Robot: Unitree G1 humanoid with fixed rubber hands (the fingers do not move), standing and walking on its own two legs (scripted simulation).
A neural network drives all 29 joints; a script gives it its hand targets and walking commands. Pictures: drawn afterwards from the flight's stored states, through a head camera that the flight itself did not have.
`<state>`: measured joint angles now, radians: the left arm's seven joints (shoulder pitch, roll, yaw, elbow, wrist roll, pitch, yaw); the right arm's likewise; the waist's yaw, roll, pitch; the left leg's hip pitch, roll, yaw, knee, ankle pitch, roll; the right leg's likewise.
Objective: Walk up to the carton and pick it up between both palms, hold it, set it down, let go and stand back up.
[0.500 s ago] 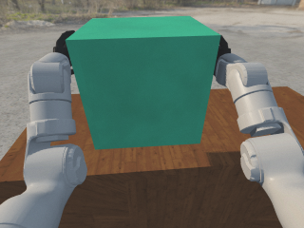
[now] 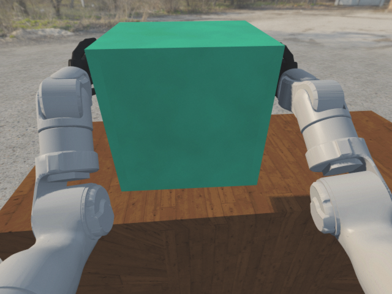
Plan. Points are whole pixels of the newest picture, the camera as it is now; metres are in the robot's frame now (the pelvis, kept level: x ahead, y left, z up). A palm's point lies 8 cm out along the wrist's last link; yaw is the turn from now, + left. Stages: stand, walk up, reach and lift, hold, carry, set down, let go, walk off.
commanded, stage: hold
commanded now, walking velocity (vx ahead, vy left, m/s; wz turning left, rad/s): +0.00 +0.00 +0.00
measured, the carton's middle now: (186, 101) +0.40 +0.00 +0.28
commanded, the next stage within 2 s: none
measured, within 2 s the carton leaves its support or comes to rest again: neither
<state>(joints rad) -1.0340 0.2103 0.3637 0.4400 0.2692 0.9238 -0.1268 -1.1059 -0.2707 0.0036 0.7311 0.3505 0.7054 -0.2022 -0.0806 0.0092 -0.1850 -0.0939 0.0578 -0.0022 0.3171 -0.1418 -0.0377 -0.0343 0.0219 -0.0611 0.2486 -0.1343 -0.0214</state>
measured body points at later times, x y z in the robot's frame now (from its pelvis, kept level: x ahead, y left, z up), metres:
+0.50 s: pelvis +0.01 +0.00 +0.00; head -0.10 +0.02 +0.44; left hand +0.38 +0.19 +0.34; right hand +0.37 -0.17 +0.34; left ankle +0.03 +0.14 -0.75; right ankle +0.01 -0.10 -0.75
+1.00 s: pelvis +0.00 +0.00 +0.00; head -0.10 +0.01 +0.44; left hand +0.37 +0.19 +0.34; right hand +0.37 -0.18 +0.33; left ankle +0.03 +0.14 -0.75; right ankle +0.01 -0.10 -0.75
